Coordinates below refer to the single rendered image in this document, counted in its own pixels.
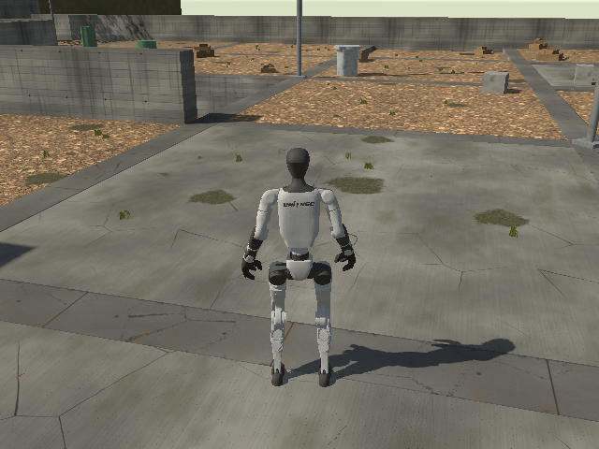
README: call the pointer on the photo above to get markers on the left robot upper arm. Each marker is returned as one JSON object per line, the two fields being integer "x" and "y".
{"x": 264, "y": 211}

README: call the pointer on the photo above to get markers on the left robot forearm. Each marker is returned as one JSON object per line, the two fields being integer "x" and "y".
{"x": 252, "y": 248}

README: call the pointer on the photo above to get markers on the right robot upper arm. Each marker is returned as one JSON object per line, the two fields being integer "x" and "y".
{"x": 333, "y": 210}

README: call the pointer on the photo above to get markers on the right robot forearm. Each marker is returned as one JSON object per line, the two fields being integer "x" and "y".
{"x": 345, "y": 243}

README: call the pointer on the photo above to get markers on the robot right foot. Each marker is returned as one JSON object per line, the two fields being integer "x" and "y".
{"x": 324, "y": 378}

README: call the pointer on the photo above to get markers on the right robot hand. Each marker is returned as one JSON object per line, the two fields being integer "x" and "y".
{"x": 351, "y": 260}

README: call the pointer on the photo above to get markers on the left robot hand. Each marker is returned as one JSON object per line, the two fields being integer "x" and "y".
{"x": 245, "y": 266}

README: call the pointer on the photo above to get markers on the robot head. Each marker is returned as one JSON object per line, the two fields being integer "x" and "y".
{"x": 297, "y": 160}

